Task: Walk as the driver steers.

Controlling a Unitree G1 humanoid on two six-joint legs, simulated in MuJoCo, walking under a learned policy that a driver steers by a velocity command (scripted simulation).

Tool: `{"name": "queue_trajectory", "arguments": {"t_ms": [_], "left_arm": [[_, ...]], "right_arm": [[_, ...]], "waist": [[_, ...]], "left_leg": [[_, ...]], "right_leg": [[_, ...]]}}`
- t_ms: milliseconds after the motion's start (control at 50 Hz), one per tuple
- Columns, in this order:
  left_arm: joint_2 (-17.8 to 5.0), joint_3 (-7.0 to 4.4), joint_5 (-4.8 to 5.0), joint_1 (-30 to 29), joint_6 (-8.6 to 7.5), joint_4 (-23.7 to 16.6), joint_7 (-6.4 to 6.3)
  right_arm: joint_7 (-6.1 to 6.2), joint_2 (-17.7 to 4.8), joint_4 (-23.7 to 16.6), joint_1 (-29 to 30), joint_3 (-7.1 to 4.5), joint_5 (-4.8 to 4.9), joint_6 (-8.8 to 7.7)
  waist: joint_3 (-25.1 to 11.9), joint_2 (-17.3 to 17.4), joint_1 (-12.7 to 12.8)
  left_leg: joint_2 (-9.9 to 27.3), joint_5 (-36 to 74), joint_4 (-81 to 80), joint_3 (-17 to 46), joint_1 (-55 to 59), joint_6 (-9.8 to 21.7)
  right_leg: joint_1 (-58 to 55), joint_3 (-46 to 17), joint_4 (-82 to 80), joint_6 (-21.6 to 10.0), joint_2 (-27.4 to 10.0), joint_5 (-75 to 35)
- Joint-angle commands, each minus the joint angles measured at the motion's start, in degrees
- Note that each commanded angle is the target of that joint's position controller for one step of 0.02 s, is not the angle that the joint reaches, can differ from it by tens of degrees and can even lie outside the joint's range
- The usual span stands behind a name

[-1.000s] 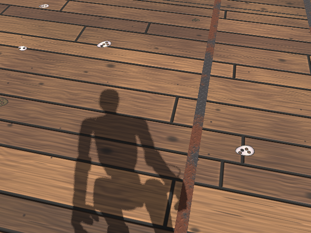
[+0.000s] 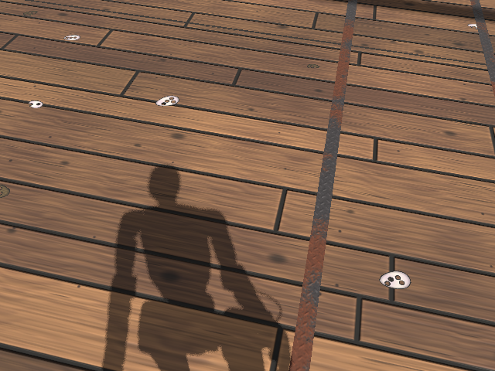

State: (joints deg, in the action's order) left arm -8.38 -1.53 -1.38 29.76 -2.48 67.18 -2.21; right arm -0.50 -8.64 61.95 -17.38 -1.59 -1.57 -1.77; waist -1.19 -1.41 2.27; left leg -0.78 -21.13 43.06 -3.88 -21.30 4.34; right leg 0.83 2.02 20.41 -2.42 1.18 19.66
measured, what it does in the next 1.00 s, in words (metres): walks ahead: left foot, then right foot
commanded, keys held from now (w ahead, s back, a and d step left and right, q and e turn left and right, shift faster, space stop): w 0.46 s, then no key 0.54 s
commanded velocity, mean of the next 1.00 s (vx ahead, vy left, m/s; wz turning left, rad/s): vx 0.30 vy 0.00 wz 0.00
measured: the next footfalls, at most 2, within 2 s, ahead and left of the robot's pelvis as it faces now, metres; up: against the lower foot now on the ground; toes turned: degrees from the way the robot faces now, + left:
left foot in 0.12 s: +0.14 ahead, +0.13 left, +0.00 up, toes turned +4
right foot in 0.60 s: +0.47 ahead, -0.04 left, +0.00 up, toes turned -4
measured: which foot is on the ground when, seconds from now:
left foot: up 0.00-0.10, down 0.12-0.62, up 0.64-0.98, down 1.00-1.00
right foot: down 0.00-0.14, up 0.16-0.58, down 0.60-1.00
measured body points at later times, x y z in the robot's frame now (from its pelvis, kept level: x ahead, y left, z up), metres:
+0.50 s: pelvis +0.22 +0.05 +0.00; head +0.25 +0.05 +0.45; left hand +0.38 +0.27 -0.13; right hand +0.12 -0.16 -0.14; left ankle +0.10 +0.12 -0.74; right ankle +0.39 -0.07 -0.70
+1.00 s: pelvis +0.38 +0.03 +0.00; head +0.38 +0.03 +0.45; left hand +0.38 +0.25 -0.16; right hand +0.41 -0.19 -0.16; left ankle +0.39 +0.15 -0.74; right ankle +0.43 -0.04 -0.74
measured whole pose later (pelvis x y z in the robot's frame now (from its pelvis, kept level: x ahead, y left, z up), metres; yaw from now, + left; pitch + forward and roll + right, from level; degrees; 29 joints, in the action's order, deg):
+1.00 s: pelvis +0.38 +0.03 +0.00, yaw +1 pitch -1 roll -1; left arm -8.3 -0.7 -0.9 17.4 -2.0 61.0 -1.0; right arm 1.9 -8.1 61.1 -14.3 -0.6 -1.7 0.5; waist 1.6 1.3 0.7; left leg 2.5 -14.6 30.7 -0.2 -14.9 1.4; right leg 14.8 7.7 24.3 -5.5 3.8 8.9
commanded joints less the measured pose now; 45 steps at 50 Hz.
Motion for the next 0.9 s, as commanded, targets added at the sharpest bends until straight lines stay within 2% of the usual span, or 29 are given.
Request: {"name": "queue_trajectory", "arguments": {"t_ms": [20, 60, 80, 100, 120, 140, 160, 180, 200, 220, 260, 300, 380, 440, 480, 540, 560, 580, 600, 620, 640, 660, 680, 700, 720, 740, 780, 820, 900], "left_arm": [[-6.50, -1.37, -0.10, 2.41, -1.48, -1.06, 0.01], [-7.40, -1.59, -0.14, 1.65, -1.83, -1.41, 0.23], [-7.82, -1.70, 0.14, 0.29, -1.87, -1.77, 0.44], [-8.04, -1.73, 0.26, -0.52, -2.01, -2.05, 0.71], [-7.50, -1.46, 0.08, -0.48, -2.44, -2.14, 1.05], [-4.84, -0.58, 0.63, -2.10, -2.78, -4.31, 1.64], [-2.86, -0.41, 0.38, -1.26, -3.06, -6.31, 2.10], [-5.11, -1.13, -0.72, -5.70, -2.63, -7.65, 2.47], [-4.63, -1.09, -0.59, -9.12, -2.74, -8.85, 3.03], [-3.87, -1.10, -0.21, -9.74, -2.91, -8.98, 3.32], [-3.30, -1.35, -0.75, -7.58, -1.92, -8.42, 3.62], [-3.83, -1.76, -0.68, -8.80, -0.92, -9.15, 3.89], [-3.71, -1.66, -0.51, -20.07, -0.22, -13.44, 4.23], [-3.02, -1.11, 0.09, -28.10, -0.34, -16.49, 4.45], [-3.18, -1.00, 0.26, -30.28, -0.43, -17.33, 4.31], [-4.03, -1.33, 0.13, -26.79, -1.24, -16.36, 3.29], [-5.05, -1.79, 0.02, -21.99, -1.72, -14.67, 2.84], [-6.04, -2.40, -0.16, -14.52, -2.42, -11.95, 2.43], [-7.78, -3.06, -1.03, -8.21, -3.21, -9.80, 2.00], [-12.61, -4.04, -2.24, -1.13, -3.69, -8.76, 1.72], [-15.02, -4.56, -0.59, -1.84, -3.03, -8.97, 2.26], [-13.07, -4.35, 1.65, -7.16, -2.05, -10.96, 2.57], [-9.11, -3.07, 1.71, -13.33, -1.93, -11.68, 2.40], [-5.90, -2.01, 1.29, -15.81, -1.92, -11.57, 2.06], [-4.39, -1.43, 1.20, -15.79, -2.06, -11.03, 1.52], [-3.56, -0.97, 1.02, -15.34, -2.10, -10.24, 1.17], [-4.10, -0.51, 0.26, -15.09, -2.61, -9.69, 1.15], [-5.73, -0.40, -0.28, -15.37, -2.75, -9.60, 1.29], [-6.96, -0.39, -0.11, -12.79, -1.25, -8.79, 1.33]], "right_arm": [[-0.84, -3.60, -6.81, 8.42, -1.05, 0.36, -2.17], [-1.21, -3.00, -7.64, 8.08, -1.19, 0.59, -2.28], [-1.23, -2.42, -6.96, 5.14, -1.26, 0.82, -2.33], [-1.00, -2.86, -5.09, -0.09, -1.80, 1.02, -2.39], [-0.40, -5.16, -2.50, -8.09, -2.96, 0.98, -2.74], [0.60, -11.25, -1.04, -18.25, -4.66, 0.00, -3.21], [0.71, -15.04, 0.66, -23.51, -5.19, -0.03, -2.62], [0.88, -12.17, -0.43, -16.28, -4.22, 0.18, -2.00], [0.58, -10.09, -2.68, -9.30, -3.56, 0.27, -2.21], [0.30, -8.90, -3.72, -5.37, -3.03, 0.36, -2.64], [0.51, -5.91, -3.69, -3.92, -1.78, 0.65, -3.50], [0.97, -5.73, -2.29, -7.23, -1.33, 0.68, -4.21], [1.16, -6.09, -1.23, -11.08, -0.77, 0.64, -4.58], [1.16, -6.09, -1.08, -12.22, -0.50, 0.72, -4.79], [1.36, -6.34, -0.59, -13.03, -0.50, 0.79, -4.88], [1.79, -6.79, 0.22, -12.85, -0.46, 0.53, -4.82], [2.04, -7.36, 0.26, -12.13, -0.61, 0.44, -4.81], [2.17, -7.92, 0.22, -11.01, -0.76, 0.63, -4.60], [2.16, -7.99, 0.22, -11.09, -0.74, 1.34, -4.51], [2.31, -5.68, -1.16, -12.83, -0.18, 2.14, -4.35], [2.33, -1.17, 0.49, -24.12, 0.21, 5.36, -3.47], [2.56, -5.50, 0.98, -20.57, -0.87, 2.99, -2.62], [2.28, -4.78, -0.95, -13.20, -0.88, 1.40, -2.35], [2.10, -4.02, -1.62, -10.10, -0.93, 0.35, -2.17], [1.80, -4.15, -2.08, -8.32, -1.25, -0.46, -1.49], [1.53, -2.90, -1.37, -9.95, -1.07, -0.89, -0.48], [1.50, -0.57, -0.22, -11.91, -0.51, -0.41, 0.95], [1.99, -0.42, -0.45, -10.08, -0.13, -0.21, 1.97], [2.60, -2.52, -0.95, -4.66, 0.12, 0.19, 3.05]], "waist": [[13.67, -3.79, -0.41], [12.67, -4.36, -1.34], [11.92, -4.18, -3.14], [10.22, -3.18, -5.37], [6.32, -0.33, -8.65], [0.47, 10.32, -13.15], [-2.47, 19.34, -12.27], [2.98, 10.23, -8.24], [6.70, 4.91, -6.19], [7.61, 2.67, -4.12], [6.78, 3.79, -1.29], [6.63, 4.45, -0.71], [8.66, 4.52, -1.98], [9.50, 5.60, -3.38], [9.96, 5.64, -3.66], [7.59, 6.05, -2.07], [5.07, 6.58, -0.36], [1.69, 5.93, 2.66], [-1.70, 4.83, 5.03], [-9.28, -1.34, 5.73], [-21.37, -11.92, 1.02], [-19.43, -1.94, 0.49], [-9.81, -1.30, -0.27], [-3.43, 0.49, -1.65], [-0.86, 0.05, -2.52], [-0.35, -0.40, -3.87], [-1.39, -0.54, -5.65], [-1.36, -2.24, -6.03], [-0.85, -4.76, -3.55]], "left_leg": [[3.02, 0.61, -1.04, 0.79, -13.95, -0.48], [1.50, 2.19, -5.67, -1.60, -6.38, -0.29], [0.03, 4.64, -9.33, -3.31, 1.14, -0.05], [-2.40, 5.93, -12.04, -4.69, 10.80, 0.24], [-2.35, 5.80, -13.85, -2.71, 22.48, 1.17], [11.51, -7.18, -22.72, 16.74, 33.21, 5.15], [23.28, -12.96, -33.87, 41.88, 35.75, 10.86], [22.73, -16.20, -33.63, 40.20, 28.66, 10.60], [21.11, -12.06, -33.35, 33.57, 22.30, 9.49], [18.38, -4.92, -34.46, 27.22, 17.85, 8.08], [14.39, 5.66, -35.41, 18.65, 14.44, 6.29], [13.33, 15.64, -35.32, 14.44, 15.65, 6.60], [12.29, 25.19, -36.17, 9.59, 17.36, 7.36], [11.03, 29.58, -36.46, 6.56, 16.80, 7.01], [11.28, 35.49, -35.41, 5.23, 18.09, 6.59], [11.55, 55.14, -27.11, 3.27, 21.50, 4.73], [11.16, 60.85, -21.74, 3.18, 22.73, 3.78], [9.81, 61.30, -13.13, 2.66, 23.02, 2.68], [7.61, 52.40, -2.85, 1.80, 18.45, 1.46], [3.44, 25.00, 14.60, -0.67, 8.65, 0.12], [-4.74, -15.37, 35.38, 1.83, -2.64, -1.63], [-1.79, -9.86, 36.37, 7.22, -3.03, -1.52], [0.06, -6.90, 34.39, 6.84, -5.64, -1.85], [1.89, -4.58, 30.04, 6.50, -5.11, -1.98], [3.25, -3.29, 25.82, 6.89, -3.31, -2.07], [3.34, -2.29, 22.74, 6.36, 1.05, -2.29], [2.48, -1.49, 16.78, 5.10, 6.58, -2.75], [2.41, -1.28, 8.23, 4.14, 7.64, -2.98], [2.39, 2.02, -2.05, 2.76, 9.35, -3.02]], "right_leg": [[1.56, -16.63, -13.43, -10.00, -16.97, 5.67], [5.22, -12.64, -10.63, -9.27, -15.46, -0.03], [9.37, -10.08, -7.77, -8.40, -14.12, -2.81], [13.82, -7.41, -2.51, -7.25, -12.08, -9.59], [18.42, -3.83, 7.76, -5.72, -9.40, -17.48], [27.89, 2.58, 27.91, -2.34, -3.62, -12.88], [38.23, 2.42, 44.56, -1.58, 2.68, 11.32], [41.00, -3.09, 51.25, -3.10, -2.33, 8.17], [41.12, -3.61, 51.25, -3.74, -4.76, 1.46], [38.43, -3.77, 48.51, -3.75, -6.25, -2.94], [33.76, -2.84, 44.48, -2.55, -7.13, -5.25], [34.70, -1.26, 42.49, -1.70, -6.53, -6.84], [39.81, 1.02, 32.98, -0.17, -6.35, -12.54], [35.89, 2.99, 21.34, -0.06, -4.64, -17.52], [32.80, 4.05, 16.24, -0.89, -3.45, -19.01], [25.24, 4.91, 13.01, -3.20, -0.55, -17.95], [20.61, 4.85, 12.12, -4.04, 1.03, -17.06], [13.60, 4.90, 8.09, -4.91, 2.35, -19.63], [3.80, 3.24, 4.42, -5.69, -0.44, -28.08], [-9.39, -9.04, 9.24, -8.13, -14.53, -51.35], [-22.03, -28.64, 8.51, -20.16, -29.07, -71.19], [-13.33, -26.06, 4.42, -19.74, -25.66, -61.72], [-4.43, -20.12, 1.08, -18.05, -22.81, -52.06], [3.32, -15.82, -2.15, -15.32, -19.97, -47.79], [7.87, -12.05, -3.90, -13.45, -17.68, -46.69], [12.05, -9.20, -4.73, -11.98, -16.08, -46.56], [16.00, -5.53, -4.87, -11.18, -14.25, -48.85], [17.01, -3.89, -5.28, -10.62, -13.22, -43.88], [17.95, -6.52, -8.37, -9.67, -12.82, -15.26]]}}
